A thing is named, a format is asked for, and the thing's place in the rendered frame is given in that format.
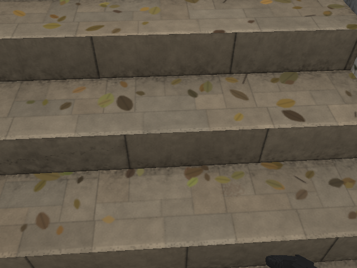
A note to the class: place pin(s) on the right robot hand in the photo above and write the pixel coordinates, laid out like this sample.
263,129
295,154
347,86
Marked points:
284,261

